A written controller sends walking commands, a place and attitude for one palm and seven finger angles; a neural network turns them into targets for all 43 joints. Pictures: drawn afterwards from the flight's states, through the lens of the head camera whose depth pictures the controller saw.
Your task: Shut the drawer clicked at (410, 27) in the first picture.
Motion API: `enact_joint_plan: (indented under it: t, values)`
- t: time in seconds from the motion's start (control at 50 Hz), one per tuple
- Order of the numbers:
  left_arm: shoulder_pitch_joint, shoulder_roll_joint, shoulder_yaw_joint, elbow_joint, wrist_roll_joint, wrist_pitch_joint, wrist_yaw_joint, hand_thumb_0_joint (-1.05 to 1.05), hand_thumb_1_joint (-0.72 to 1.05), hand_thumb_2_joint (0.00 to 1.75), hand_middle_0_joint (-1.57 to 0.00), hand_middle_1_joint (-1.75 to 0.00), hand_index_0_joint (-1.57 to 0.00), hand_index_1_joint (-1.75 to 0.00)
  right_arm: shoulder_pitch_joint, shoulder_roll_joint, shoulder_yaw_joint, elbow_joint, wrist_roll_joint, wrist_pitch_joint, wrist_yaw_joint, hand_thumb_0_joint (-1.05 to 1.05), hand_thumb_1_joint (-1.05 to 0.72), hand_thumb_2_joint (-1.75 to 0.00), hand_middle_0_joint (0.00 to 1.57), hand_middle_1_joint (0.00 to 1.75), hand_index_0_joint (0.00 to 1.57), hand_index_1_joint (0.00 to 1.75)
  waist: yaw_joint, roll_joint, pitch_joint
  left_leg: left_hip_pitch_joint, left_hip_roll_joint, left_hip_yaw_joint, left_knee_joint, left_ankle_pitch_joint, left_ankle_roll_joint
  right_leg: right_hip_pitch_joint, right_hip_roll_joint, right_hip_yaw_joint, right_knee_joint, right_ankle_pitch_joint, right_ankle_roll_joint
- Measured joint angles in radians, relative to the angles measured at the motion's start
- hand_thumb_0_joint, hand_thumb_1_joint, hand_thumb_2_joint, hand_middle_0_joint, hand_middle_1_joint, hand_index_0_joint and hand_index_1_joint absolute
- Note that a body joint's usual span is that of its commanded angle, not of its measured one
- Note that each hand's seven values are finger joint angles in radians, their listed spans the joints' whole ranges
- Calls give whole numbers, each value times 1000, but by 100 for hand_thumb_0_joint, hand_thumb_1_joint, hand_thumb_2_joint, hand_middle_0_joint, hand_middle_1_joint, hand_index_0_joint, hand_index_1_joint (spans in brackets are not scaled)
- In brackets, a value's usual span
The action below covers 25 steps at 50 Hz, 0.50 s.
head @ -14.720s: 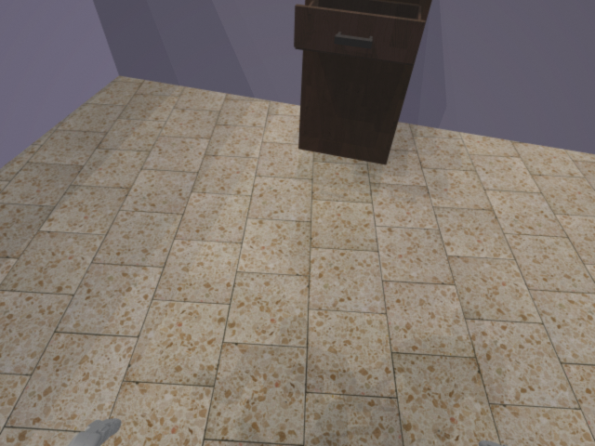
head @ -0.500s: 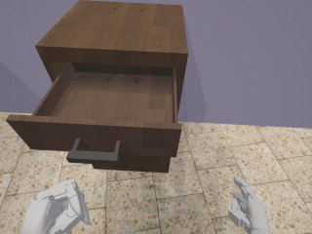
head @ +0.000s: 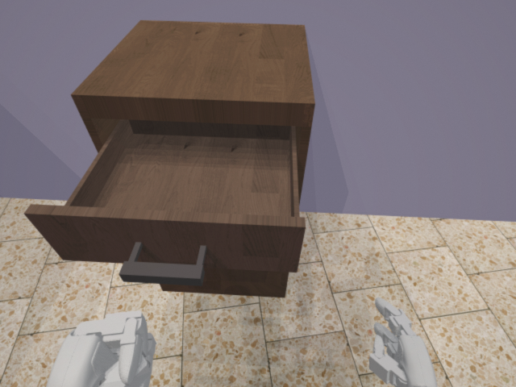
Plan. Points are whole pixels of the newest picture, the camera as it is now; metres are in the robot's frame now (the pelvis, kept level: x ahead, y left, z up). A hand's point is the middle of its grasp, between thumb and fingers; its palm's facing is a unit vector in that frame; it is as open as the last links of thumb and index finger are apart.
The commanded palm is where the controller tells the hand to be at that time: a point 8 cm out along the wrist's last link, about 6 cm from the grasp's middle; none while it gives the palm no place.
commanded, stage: raise the hand and make a fist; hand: left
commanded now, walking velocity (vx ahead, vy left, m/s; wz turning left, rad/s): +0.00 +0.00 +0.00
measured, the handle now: (166, 261) +0.31 +0.19 +0.02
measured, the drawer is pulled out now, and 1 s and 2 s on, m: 0.26 0.26 0.26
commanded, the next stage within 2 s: bring the fist close to the handle in 0.22 s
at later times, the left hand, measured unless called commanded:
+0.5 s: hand (154, 365) +0.13 +0.13 +0.10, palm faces +0.07 -1.00 -0.05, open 3.2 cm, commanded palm +0.09 +0.19 +0.10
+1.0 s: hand (174, 348) +0.17 +0.13 +0.05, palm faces +0.03 -1.00 -0.04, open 3.2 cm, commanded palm +0.14 +0.19 +0.05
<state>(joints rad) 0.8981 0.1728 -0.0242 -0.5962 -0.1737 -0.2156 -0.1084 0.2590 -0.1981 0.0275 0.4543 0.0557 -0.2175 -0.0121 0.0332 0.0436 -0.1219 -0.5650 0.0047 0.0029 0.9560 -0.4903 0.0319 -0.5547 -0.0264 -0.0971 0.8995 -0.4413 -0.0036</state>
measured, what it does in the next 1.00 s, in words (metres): stands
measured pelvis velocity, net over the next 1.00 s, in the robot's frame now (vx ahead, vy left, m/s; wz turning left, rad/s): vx -0.01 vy -0.02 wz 0.00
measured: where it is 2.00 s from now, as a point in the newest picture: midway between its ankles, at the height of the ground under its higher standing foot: outside the picture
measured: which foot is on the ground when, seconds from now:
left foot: down 0.00-1.00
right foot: down 0.00-1.00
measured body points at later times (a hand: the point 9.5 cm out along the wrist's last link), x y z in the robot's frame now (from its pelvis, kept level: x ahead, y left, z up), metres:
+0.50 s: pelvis +0.00 -0.02 +0.00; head +0.00 -0.03 +0.45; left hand +0.12 +0.19 +0.11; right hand +0.20 -0.24 -0.05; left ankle +0.00 +0.10 -0.69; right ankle +0.01 -0.12 -0.69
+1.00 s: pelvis -0.01 -0.02 -0.02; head +0.04 -0.02 +0.43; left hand +0.16 +0.18 +0.06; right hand +0.18 -0.24 -0.09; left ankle +0.00 +0.10 -0.69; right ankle +0.01 -0.12 -0.69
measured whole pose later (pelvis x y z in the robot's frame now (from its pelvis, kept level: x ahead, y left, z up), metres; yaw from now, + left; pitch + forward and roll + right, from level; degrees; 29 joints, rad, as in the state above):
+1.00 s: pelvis -0.01 -0.02 -0.02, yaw +0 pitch +11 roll -1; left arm 0.66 0.16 0.01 -0.28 -0.18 -0.39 -0.12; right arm 0.23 -0.22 0.00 0.49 0.03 -0.19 -0.03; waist 0.01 0.03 -0.12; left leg -0.74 0.01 -0.01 1.06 -0.51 0.01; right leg -0.74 -0.02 -0.11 1.02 -0.48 -0.03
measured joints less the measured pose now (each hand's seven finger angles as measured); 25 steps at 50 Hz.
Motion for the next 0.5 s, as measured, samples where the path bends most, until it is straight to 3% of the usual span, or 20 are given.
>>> enact_joint_plan:
  t: [0.16,0.36,0.5]
  values:
    - [30,0,1,-16,2,-40,22,1,90,90,-140,-160,-140,-160,5,-7,-16,1,-4,-9,3,2,-90,-90,20,30,20,30,-1,4,-4,-6,5,-5,7,-3,-8,-7,5,-5,11,-6,-9]
    - [0,22,47,45,-22,-54,-7,1,89,90,-140,-160,-140,-160,-6,0,-12,15,4,0,-17,2,-90,-90,20,30,20,30,3,6,-3,-9,14,-14,2,5,-23,-12,13,-13,12,-5,-24]
    - [-75,4,59,136,-45,-86,-34,1,89,90,-140,-160,-140,-160,-10,-12,-11,29,-1,-21,-24,2,-90,-90,20,30,20,30,-4,6,4,-30,16,-25,6,10,-31,-29,15,-24,14,-3,-31]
